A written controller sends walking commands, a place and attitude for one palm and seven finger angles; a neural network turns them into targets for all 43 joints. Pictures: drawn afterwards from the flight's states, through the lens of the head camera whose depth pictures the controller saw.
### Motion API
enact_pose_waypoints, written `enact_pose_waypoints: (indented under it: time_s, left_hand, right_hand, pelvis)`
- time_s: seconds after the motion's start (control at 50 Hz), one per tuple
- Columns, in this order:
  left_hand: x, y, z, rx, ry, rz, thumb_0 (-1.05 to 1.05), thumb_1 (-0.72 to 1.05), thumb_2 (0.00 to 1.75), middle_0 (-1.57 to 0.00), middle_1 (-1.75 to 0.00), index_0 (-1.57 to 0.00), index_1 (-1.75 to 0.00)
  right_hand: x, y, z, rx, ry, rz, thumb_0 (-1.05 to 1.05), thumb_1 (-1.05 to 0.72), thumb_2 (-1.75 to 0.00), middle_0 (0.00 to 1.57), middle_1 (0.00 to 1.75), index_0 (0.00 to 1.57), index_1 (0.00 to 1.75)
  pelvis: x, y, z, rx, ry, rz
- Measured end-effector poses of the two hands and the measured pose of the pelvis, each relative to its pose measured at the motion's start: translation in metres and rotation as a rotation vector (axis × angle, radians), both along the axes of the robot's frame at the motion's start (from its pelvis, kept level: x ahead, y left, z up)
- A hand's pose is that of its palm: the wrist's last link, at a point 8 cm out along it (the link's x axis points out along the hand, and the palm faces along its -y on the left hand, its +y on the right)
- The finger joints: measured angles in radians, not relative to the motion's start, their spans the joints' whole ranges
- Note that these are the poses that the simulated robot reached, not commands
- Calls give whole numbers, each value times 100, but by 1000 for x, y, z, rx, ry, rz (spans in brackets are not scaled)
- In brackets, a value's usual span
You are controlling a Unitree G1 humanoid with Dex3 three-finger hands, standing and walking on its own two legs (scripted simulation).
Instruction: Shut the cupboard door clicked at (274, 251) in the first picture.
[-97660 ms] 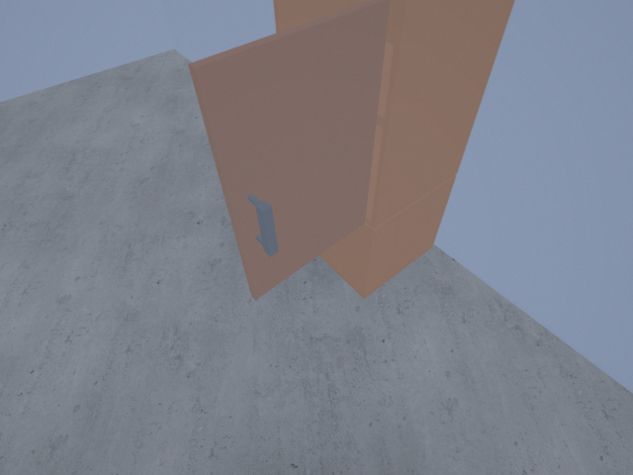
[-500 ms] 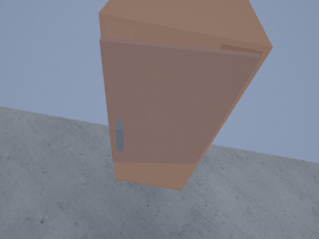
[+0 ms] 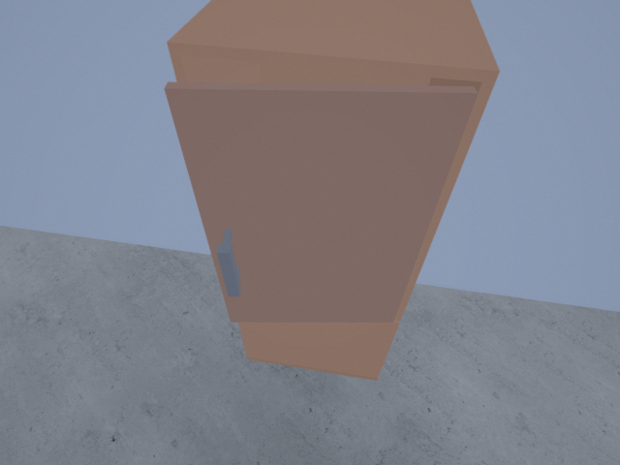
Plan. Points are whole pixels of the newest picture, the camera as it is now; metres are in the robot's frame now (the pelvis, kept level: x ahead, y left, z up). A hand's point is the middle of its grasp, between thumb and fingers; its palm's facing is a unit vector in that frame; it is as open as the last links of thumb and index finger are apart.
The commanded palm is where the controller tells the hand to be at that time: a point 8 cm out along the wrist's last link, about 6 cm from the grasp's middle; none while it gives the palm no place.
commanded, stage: come to a stop and stand still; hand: left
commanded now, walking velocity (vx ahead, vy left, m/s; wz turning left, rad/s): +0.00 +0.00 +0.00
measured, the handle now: (231, 263) +0.46 +0.18 -0.08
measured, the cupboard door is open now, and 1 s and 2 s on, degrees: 9 9 9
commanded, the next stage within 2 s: look again from close up in 0.54 s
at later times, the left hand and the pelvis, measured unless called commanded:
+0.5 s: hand out of the picture +0.00 +0.19 -0.17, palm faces +0.01 -0.98 -0.18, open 7.4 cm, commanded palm none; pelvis +0.01 +0.03 +0.01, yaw -2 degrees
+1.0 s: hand out of the picture -0.02 +0.21 -0.17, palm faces +0.03 -0.98 -0.21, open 7.4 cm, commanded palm none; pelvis -0.04 +0.04 +0.00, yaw +0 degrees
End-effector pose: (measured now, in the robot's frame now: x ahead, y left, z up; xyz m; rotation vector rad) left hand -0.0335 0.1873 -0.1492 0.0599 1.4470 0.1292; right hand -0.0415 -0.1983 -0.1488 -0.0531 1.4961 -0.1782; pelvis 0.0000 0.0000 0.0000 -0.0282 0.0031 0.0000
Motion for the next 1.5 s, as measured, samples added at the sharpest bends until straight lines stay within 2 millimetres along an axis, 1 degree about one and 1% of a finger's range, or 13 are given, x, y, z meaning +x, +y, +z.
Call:
enact_pose_waypoints:
  time_s: [0.04,0.14,0.26,0.46,0.54,0.66,0.86,0.96,1.06,1.22,1.36,1.44,1.5]
  left_hand:
    - [0,-3,-4,-23,15,13,0,91,90,-20,-30,-20,-30]
    - [3,-5,-7,-52,41,10,0,91,90,-20,-30,-20,-30]
    - [12,13,-5,-27,44,-20,0,91,90,-20,-30,-20,-30]
    - [28,49,3,53,0,-38,0,91,90,-19,-30,-19,-30]
    - [30,55,5,65,-8,-43,0,91,90,-19,-30,-19,-30]
    - [29,56,6,59,-11,-59,0,91,90,-19,-30,-19,-30]
    - [27,72,8,115,-139,-48,0,91,90,-20,-30,-20,-30]
    - [14,74,8,105,-174,-50,0,91,90,-19,-30,-20,-30]
    - [-9,75,8,97,-171,-47,0,91,90,-20,-30,-20,-30]
    - [-60,77,3,83,-81,-24,0,91,90,-20,-30,-20,-30]
    - [-99,72,0,51,9,-3,0,91,90,-19,-30,-19,-30]
    - [-116,66,3,25,50,10,0,91,90,-19,-30,-19,-30]
    - [-128,61,5,11,79,23,0,91,90,-19,-30,-19,-30]
  right_hand:
    - [12,4,2,-12,-9,18,1,-91,-90,20,29,20,30]
    - [25,-1,10,-62,-14,30,4,-94,-90,20,29,20,30]
    - [34,-1,13,-86,-44,19,3,-94,-90,20,29,20,30]
    - [32,10,9,-61,-45,23,2,-93,-90,20,29,20,30]
    - [27,15,8,-46,-38,23,2,-93,-90,20,29,20,30]
    - [21,20,9,-30,-33,27,2,-92,-90,20,29,20,30]
    - [37,0,3,-80,-196,53,1,-91,-90,20,29,20,30]
    - [40,0,7,-79,-267,68,1,-91,-90,20,29,20,30]
    - [28,1,11,-77,-282,85,1,-91,-90,20,29,20,30]
    - [-17,6,11,-80,-195,72,1,-91,-90,20,29,20,30]
    - [-60,19,11,-68,-89,44,1,-91,-90,20,29,20,30]
    - [-77,29,14,-57,-43,24,1,-91,-90,20,29,20,30]
    - [-83,32,12,-51,-26,12,1,-91,-90,20,29,20,30]
  pelvis:
    - [2,2,-1,9,-2,2]
    - [9,8,2,26,-8,-21]
    - [11,15,4,28,-15,-31]
    - [10,25,5,32,-21,-30]
    - [9,27,6,34,-22,-30]
    - [6,29,6,35,-18,-23]
    - [-19,34,-2,22,-57,0]
    - [-36,35,-3,19,-80,-3]
    - [-53,36,-1,17,-77,-1]
    - [-72,40,0,11,-59,0]
    - [-81,45,1,3,-49,2]
    - [-84,48,5,0,-38,4]
    - [-88,47,5,3,-36,2]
